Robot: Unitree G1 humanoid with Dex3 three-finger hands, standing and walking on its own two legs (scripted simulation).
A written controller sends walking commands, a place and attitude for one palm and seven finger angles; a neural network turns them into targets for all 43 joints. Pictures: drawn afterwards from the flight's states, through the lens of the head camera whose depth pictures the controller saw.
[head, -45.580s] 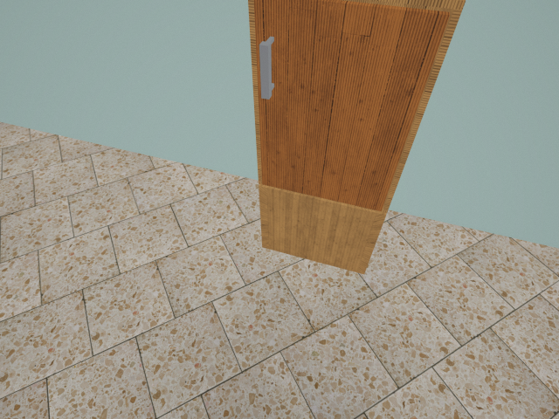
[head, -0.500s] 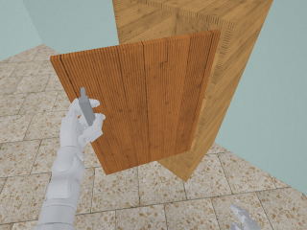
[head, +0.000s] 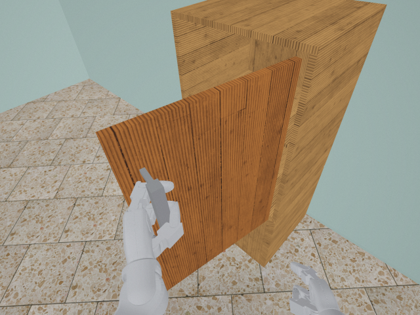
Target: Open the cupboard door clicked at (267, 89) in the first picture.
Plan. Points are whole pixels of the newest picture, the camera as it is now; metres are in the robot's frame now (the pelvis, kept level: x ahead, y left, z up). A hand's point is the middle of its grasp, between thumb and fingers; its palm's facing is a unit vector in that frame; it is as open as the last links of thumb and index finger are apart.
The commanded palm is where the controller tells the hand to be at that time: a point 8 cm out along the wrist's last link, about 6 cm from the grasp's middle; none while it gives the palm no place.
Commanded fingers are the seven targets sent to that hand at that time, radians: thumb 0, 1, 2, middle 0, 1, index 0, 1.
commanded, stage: pull the door open along its arc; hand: left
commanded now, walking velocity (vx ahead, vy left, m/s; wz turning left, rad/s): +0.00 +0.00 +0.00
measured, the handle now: (156, 202) +0.29 +0.12 +0.11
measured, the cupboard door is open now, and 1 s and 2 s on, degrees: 79 78 79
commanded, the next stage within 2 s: open thumb and fingers to let go in 0.02 s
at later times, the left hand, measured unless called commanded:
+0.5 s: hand (173, 224) +0.24 +0.08 +0.12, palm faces +0.35 -0.94 +0.00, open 9.8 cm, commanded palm +0.19 +0.11 +0.11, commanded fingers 0.00 -0.50 0.30 -0.30 -1.20 -0.30 -1.20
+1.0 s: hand (173, 223) +0.24 +0.08 +0.12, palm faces +0.28 -0.96 -0.01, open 15.1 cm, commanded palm +0.19 +0.11 +0.11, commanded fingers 0.00 -0.50 0.30 -0.15 -0.30 -0.15 -0.30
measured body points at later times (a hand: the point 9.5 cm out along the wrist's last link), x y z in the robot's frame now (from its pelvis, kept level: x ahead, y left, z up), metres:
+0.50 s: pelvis -0.02 -0.01 +0.00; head -0.04 -0.03 +0.45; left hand +0.21 +0.13 +0.12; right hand +0.18 -0.21 -0.08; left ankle -0.02 +0.13 -0.72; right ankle -0.01 -0.08 -0.72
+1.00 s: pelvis -0.03 +0.02 +0.00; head -0.05 +0.00 +0.45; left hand +0.22 +0.13 +0.12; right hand +0.17 -0.18 -0.08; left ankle -0.02 +0.13 -0.72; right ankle -0.01 -0.08 -0.72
